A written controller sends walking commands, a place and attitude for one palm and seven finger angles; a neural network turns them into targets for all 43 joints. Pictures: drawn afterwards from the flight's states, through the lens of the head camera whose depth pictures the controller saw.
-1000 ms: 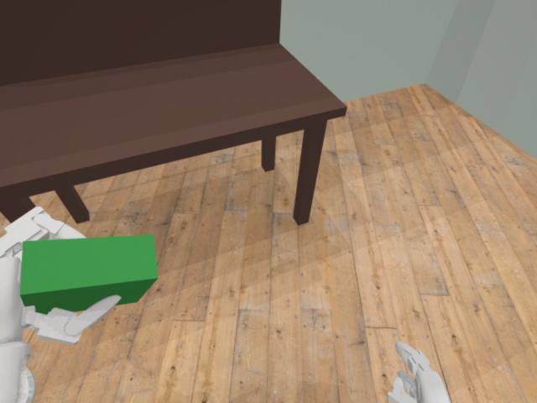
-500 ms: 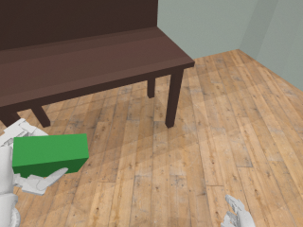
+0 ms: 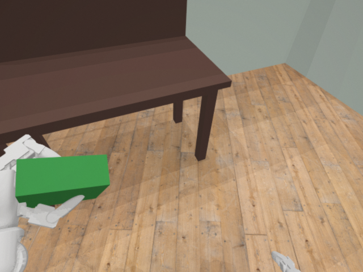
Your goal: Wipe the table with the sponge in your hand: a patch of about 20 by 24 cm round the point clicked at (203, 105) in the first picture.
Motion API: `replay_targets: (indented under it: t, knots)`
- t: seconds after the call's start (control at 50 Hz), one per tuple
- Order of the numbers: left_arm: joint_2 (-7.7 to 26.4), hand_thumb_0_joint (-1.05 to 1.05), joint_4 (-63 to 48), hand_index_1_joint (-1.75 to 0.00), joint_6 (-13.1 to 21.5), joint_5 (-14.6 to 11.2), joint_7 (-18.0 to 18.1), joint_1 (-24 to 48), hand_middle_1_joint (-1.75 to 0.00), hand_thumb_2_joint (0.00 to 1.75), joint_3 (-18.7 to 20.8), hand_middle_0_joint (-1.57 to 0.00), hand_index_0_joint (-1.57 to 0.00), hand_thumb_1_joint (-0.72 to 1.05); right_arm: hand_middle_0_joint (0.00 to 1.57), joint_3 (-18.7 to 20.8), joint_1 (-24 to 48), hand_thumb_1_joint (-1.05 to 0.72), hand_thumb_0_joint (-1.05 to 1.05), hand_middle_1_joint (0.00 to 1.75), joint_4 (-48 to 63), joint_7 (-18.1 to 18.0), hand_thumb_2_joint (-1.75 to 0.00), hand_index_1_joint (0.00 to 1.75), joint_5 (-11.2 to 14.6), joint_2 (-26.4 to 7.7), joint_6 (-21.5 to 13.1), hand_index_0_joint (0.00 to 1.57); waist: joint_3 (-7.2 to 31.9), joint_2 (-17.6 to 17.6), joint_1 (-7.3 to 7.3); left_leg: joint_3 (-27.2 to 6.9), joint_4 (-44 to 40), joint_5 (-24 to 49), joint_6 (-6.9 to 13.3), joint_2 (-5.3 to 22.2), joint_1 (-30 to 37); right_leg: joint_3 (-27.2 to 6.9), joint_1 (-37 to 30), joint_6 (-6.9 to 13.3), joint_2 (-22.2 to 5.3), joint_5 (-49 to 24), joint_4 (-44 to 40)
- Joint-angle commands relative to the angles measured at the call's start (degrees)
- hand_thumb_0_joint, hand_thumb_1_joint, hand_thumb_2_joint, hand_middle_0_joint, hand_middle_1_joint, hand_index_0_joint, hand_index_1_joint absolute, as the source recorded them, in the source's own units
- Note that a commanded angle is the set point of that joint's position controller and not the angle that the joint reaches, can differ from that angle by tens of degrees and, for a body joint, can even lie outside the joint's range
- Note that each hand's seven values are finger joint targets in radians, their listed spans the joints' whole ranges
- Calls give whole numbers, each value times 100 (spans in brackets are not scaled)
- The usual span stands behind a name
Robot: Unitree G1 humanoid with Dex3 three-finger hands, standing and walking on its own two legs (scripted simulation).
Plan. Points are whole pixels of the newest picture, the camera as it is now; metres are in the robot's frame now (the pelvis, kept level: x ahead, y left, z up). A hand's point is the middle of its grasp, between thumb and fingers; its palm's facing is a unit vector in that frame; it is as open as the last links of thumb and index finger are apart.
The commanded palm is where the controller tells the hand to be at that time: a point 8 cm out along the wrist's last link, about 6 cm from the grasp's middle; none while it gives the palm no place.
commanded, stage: walk to a spot facing it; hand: left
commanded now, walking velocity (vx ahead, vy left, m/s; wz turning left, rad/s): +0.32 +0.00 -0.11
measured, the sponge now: (76, 181) +0.23 +0.20 +0.15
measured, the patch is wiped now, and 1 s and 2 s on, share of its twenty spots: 0.00 0.00 0.00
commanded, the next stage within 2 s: take the last steps up to it in 0.22 s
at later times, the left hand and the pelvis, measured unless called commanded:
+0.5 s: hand (124, 118) +0.38 +0.15 +0.17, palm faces +0.27 -0.81 -0.51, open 9.4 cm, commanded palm +0.31 +0.21 +0.19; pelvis +0.13 -0.06 -0.01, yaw -4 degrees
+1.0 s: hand (124, 83) +0.47 +0.16 +0.19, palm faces +0.38 -0.82 -0.43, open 9.4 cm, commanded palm +0.41 +0.21 +0.19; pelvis +0.24 -0.07 +0.01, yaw -1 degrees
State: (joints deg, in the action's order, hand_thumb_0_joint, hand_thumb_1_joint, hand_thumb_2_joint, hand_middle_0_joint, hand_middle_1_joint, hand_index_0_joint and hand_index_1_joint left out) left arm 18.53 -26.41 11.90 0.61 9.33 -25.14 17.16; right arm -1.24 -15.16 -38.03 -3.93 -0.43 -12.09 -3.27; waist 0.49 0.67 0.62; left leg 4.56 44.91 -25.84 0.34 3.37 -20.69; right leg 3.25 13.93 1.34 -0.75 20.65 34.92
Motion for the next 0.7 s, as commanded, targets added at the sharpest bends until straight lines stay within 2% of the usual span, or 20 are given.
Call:
replay_targets:
  t: [0.0, 0.02, 0.04, 0.06, 0.08, 0.1, 0.12, 0.18, 0.26, 0.3, 0.32, 0.34, 0.36, 0.38, 0.4, 0.42, 0.46, 0.52, 0.62, 0.68]
  knots:
    - [1117, 0, -1445, -160, 408, -193, 156, 468, -160, 130, 912, -120, -120, 10, 20, 194, 707, -90, 0, 30, 1168, -120, -90, 30, -13, -437, -306, 20, 516, 104, 77, 342, -1880, 1217, 16, 2, 1199, -775, 43, 470, -736, -923, -299]
    - [1104, 0, -1566, -160, 442, -229, 156, 452, -160, 130, 943, -120, -120, 10, 20, 292, 661, -90, 0, 30, 1194, -157, -90, 30, -5, -626, -329, 20, 631, -811, 111, -651, -2353, 1213, 372, 667, 1951, -442, 791, 158, -320, -828, 728]
    - [1053, 0, -1720, -160, 503, -249, 157, 504, -160, 130, 870, -120, -120, 10, 20, 337, 657, -90, 0, 30, 1200, -128, -90, 30, 34, -702, -321, 20, 666, -1911, 124, -2188, -2697, 1571, 847, 1791, 2549, 88, 1856, -123, 89, 951, 1905]
    - [1159, 0, -1593, -160, 511, -153, 152, 621, -160, 130, 862, -120, -120, 10, 20, 260, 668, -90, 0, 30, 1143, -111, -90, 30, -35, -564, -383, 20, 356, -1986, 194, -3084, -3085, 1364, 1184, 2264, 2154, -189, 2293, -81, -21, 1342, 2874]
    - [1151, 0, -1625, -160, 511, -137, 110, 821, -160, 130, 779, -120, -120, 10, 20, 254, 695, -90, 0, 30, 1115, -86, -90, 30, -51, -503, -458, 20, 93, -1433, 162, -3203, -2993, 1670, 1387, 2388, 2081, -443, 2645, -94, -262, 1170, 3148]
    - [1149, 0, -1553, -160, 482, -103, 97, 731, -160, 130, 793, -120, -120, 10, 20, 314, 635, -90, 0, 30, 1010, -65, -90, 30, -7, -561, -497, 20, 3, -980, 127, -2688, -2842, 2109, 1400, 2320, 2248, -419, 2931, -151, -376, 1023, 3153]
    - [1024, 0, -1546, -160, 426, -95, 88, 501, -160, 130, 713, -120, -120, 10, 20, 358, 596, -90, 0, 30, 980, -43, -90, 30, 38, -594, -513, 20, 109, -920, 72, -2020, -2695, 2421, 1260, 2080, 2424, -270, 2978, -179, -396, 815, 3016]
    - [910, 0, -1705, -160, 326, -71, 71, 199, -160, 130, 722, -120, -120, 10, 20, 368, 548, -90, 0, 30, 1058, -5, -90, 30, 29, -609, -556, 20, 281, -1332, 25, -674, -2637, 2786, 865, 1571, 2045, 228, 2263, -210, -394, 193, 2012]
    - [1034, 0, -1515, -160, 283, -139, 69, 41, -160, 130, 919, -120, -120, 10, 20, 351, 612, -90, 0, 30, 1149, -36, -90, 30, 6, -576, -556, 20, 241, -1441, 73, 28, -2395, 3223, 622, 1370, 1593, 840, 1049, -218, -51, -318, 493]
    - [1166, 0, -1432, -160, 274, -149, 68, 17, -160, 130, 1072, -120, -120, 10, 20, 333, 694, -90, 0, 30, 1183, -64, -90, 30, 22, -552, -506, 20, 440, -1378, 5, 274, -1592, 3407, 521, 1218, 1312, 1078, 43, -187, 179, -662, -257]
    - [1221, 0, -1371, -160, 260, -153, 57, -34, -160, 130, 1133, -120, -120, 10, 20, 346, 706, -90, 0, 30, 1177, -64, -90, 30, 55, -534, -462, 20, 647, -1058, -52, 389, -886, 3278, 424, 1093, 1086, 1001, -636, -145, 141, -1042, -657]
    - [1322, 0, -1359, -160, 247, -118, 60, -16, -160, 130, 1182, -120, -120, 10, 20, 376, 671, -90, 0, 30, 1164, -47, -90, 30, 86, -472, -419, 20, 919, -213, -91, 570, 357, 2589, 284, 745, 463, 276, -1440, 88, -405, -1657, -783]
    - [1568, 0, -1430, -160, 277, -105, 90, 43, -160, 130, 1373, -120, -120, 10, 20, 341, 778, -90, 0, 30, 1276, -30, -90, 30, 80, -309, -379, 20, 1169, 1181, -88, 638, 1934, 181, 53, -58, -1034, -1961, -2282, 727, -1737, -3178, -979]
    - [1597, 0, -1230, -160, 325, -192, 85, -96, -160, 130, 1551, -120, -120, 10, 20, 322, 854, -90, 0, 30, 1336, 10, -90, 30, 47, -329, -407, 20, 1215, 1257, -145, -165, 2810, -752, 6, -118, -1459, -2874, -2006, 1046, -2339, -3098, -1308]
    - [1625, 0, -1330, -160, 372, -278, 53, -149, -160, 130, 1570, -120, -120, 10, 20, 379, 817, -90, 0, 30, 1177, 49, -90, 30, 50, -390, -370, 20, 1049, 1182, -112, -546, 3226, -544, -68, 38, -1559, -2907, -1702, 1011, -2413, -2252, -1526]
    - [1645, 0, -1450, -160, 421, -253, 51, -302, -160, 130, 1636, -120, -120, 10, 20, 367, 847, -90, 0, 30, 1125, 84, -90, 30, 55, -397, -314, 20, 926, 901, -74, -628, 3385, -180, -119, 153, -1761, -2593, -1608, 1037, -2375, -2031, -1500]
    - [1461, 0, -1567, -160, 509, -175, 50, -445, -160, 130, 1545, -120, -120, 10, 20, 312, 980, -90, 0, 30, 1056, 93, -90, 30, 49, -361, -193, 20, 769, 403, -41, -551, 3255, 275, -204, 281, -1769, -1539, -1236, 870, -2049, -2586, -1402]
    - [1418, 0, -1654, -160, 570, -159, 88, -356, -160, 130, 1492, -120, -120, 10, 20, 345, 937, -90, 0, 30, 1083, 46, -90, 30, 11, -403, -140, 20, 706, 421, 18, -296, 1846, 552, -196, 373, -1204, -722, -675, 747, -1886, -2854, -1480]
    - [1273, 0, -1589, -160, 507, -180, 206, -392, -160, 130, 1321, -120, -120, 10, 20, 366, 804, -90, 0, 30, 1237, 14, -90, 30, -16, -372, -230, 20, 740, 703, -175, 415, -243, 790, -45, 80, -586, -498, -997, 709, -1798, -2495, -1395]
    - [1154, 0, -1527, -160, 437, -168, 238, -48, -160, 130, 1072, -120, -120, 10, 20, 405, 702, -90, 0, 30, 1261, -21, -90, 30, 5, -421, -261, 20, 593, 593, -114, 477, -1032, 1083, 4, 2, 71, -492, -729, 603, -1777, -1692, -1278]
